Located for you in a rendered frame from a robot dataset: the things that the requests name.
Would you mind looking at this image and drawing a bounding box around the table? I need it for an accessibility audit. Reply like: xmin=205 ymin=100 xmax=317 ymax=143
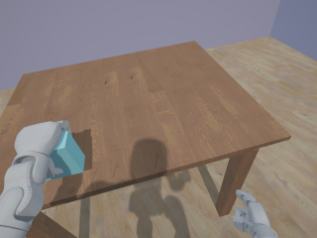
xmin=0 ymin=41 xmax=291 ymax=238

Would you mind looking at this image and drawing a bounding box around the right robot hand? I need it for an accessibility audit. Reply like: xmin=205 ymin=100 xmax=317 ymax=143
xmin=232 ymin=189 xmax=270 ymax=235

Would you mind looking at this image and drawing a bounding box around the left robot forearm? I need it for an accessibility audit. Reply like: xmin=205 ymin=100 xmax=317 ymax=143
xmin=0 ymin=151 xmax=50 ymax=238

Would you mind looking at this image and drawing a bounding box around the left robot hand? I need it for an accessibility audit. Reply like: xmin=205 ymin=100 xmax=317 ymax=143
xmin=14 ymin=120 xmax=72 ymax=179

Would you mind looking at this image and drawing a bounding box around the right robot forearm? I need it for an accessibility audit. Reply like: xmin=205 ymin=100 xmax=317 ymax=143
xmin=252 ymin=225 xmax=278 ymax=238

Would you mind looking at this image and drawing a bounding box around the sponge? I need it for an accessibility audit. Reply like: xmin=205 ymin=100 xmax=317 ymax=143
xmin=46 ymin=131 xmax=85 ymax=181

